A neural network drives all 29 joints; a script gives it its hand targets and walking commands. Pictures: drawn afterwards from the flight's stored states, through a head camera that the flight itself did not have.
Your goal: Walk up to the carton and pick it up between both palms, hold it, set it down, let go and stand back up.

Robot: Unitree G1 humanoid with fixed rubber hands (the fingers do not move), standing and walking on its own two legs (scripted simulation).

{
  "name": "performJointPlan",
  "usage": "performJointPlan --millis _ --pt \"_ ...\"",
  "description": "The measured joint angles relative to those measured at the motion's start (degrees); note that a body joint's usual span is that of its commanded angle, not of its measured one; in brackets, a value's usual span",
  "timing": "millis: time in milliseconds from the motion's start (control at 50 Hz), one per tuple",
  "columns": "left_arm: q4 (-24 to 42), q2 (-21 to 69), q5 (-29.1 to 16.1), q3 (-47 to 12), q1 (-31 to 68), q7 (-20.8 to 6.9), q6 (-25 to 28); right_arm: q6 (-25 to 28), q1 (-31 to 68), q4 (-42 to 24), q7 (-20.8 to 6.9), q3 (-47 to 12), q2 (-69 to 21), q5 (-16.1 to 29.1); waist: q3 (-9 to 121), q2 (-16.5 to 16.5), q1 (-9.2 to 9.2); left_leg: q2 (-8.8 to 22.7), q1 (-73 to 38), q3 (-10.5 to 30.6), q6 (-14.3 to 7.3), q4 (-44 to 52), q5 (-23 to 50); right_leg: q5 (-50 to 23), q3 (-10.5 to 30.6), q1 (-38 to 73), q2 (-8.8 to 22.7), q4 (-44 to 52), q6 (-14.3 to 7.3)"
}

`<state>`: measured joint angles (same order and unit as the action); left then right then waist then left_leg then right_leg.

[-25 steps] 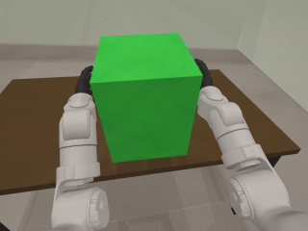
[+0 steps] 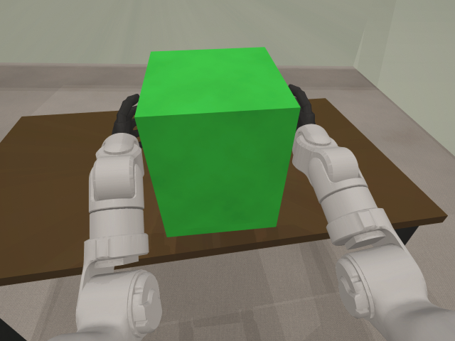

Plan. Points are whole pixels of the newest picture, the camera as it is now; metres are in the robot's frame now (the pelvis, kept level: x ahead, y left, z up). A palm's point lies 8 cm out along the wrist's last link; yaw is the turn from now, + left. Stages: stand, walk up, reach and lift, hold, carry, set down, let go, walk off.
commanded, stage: hold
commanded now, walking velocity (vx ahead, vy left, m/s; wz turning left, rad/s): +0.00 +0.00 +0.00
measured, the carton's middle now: (215, 142) +0.40 +0.01 +0.20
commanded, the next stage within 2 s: none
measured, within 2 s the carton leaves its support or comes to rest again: neither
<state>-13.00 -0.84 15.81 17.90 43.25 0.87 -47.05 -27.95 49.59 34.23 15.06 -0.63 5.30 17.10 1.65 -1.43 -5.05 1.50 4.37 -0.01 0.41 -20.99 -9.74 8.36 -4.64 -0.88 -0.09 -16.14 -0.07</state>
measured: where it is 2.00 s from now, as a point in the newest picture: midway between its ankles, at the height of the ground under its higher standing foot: outside the picture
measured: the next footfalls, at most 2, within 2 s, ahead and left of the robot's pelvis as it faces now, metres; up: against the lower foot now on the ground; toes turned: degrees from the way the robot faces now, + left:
none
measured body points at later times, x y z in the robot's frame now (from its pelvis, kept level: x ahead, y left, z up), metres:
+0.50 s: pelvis +0.00 +0.00 +0.00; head -0.06 +0.02 +0.45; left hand +0.39 +0.16 +0.23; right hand +0.39 -0.14 +0.24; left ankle +0.03 +0.12 -0.75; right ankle +0.01 -0.11 -0.75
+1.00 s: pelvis +0.01 +0.00 +0.00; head -0.06 +0.03 +0.44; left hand +0.38 +0.16 +0.22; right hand +0.39 -0.13 +0.24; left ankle +0.03 +0.12 -0.75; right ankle +0.01 -0.11 -0.75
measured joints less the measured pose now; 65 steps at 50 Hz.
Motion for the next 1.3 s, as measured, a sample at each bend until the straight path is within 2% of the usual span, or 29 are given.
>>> performJointPlan --millis 520,680,1000,1300 --pt "0.9 0.0 0.0 0.1 -0.7 -0.5 -0.2 -0.4 -0.6 -1.0 0.6 -0.4 -0.2 0.3 -0.1 -0.2 -0.06 0.0 -0.4 0.2 0.1 -0.1 -0.2 0.2 -0.1 0.5 0.0 0.0 0.0" --pt "-0.1 -0.2 -0.6 0.3 -0.8 -0.5 0.4 -0.6 -0.5 -0.7 1.0 -0.6 -0.2 0.5 1.0 -1.4 0.39 0.0 -0.5 -0.1 0.1 0.2 -0.3 0.4 0.2 0.3 0.0 -0.1 0.0" --pt "3.9 0.2 0.0 -1.2 -3.3 -0.2 -0.7 -0.3 -2.3 -2.8 1.0 -1.6 0.2 2.1 0.4 -1.2 -0.60 -0.1 -0.7 0.4 0.0 -0.8 -1.0 0.4 -0.2 1.5 0.0 0.5 0.2" --pt "0.6 0.0 -0.5 -0.7 -0.7 0.5 0.1 0.1 -0.8 -0.6 0.1 -0.3 0.1 0.3 0.5 -0.6 0.40 0.0 0.2 -0.2 0.0 0.0 -0.2 0.1 0.3 -0.3 -0.1 -0.1 0.0"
